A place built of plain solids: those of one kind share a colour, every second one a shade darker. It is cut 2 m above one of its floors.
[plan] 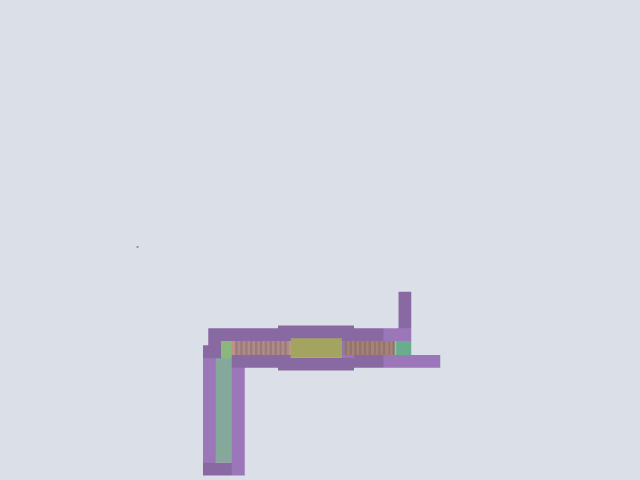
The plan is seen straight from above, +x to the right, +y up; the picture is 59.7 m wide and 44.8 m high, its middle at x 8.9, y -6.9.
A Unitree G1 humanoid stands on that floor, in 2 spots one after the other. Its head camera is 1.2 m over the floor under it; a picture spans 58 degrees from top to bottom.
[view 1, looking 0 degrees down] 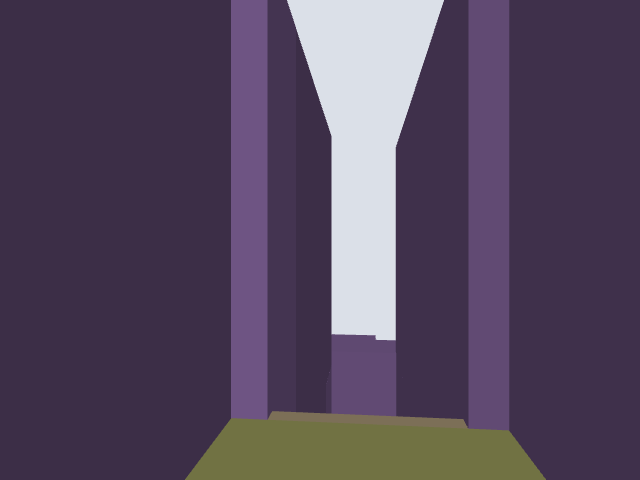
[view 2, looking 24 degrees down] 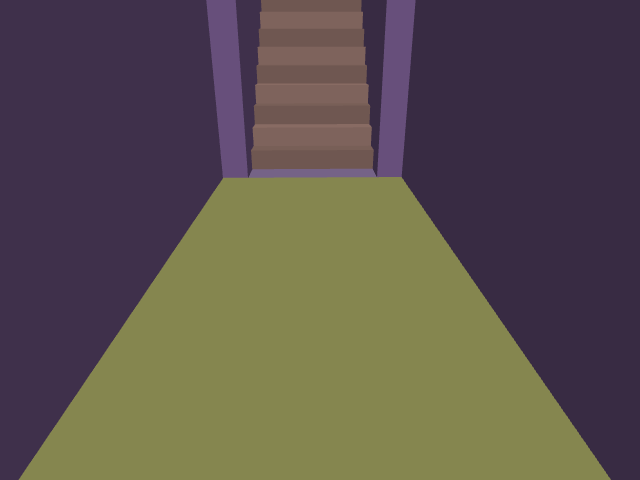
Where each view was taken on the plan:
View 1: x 9.01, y -16.98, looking -174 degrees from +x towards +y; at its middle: wall_concrete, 6.24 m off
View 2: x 6.62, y -16.98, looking -1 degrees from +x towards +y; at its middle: floor_landings4a_concrete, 2.95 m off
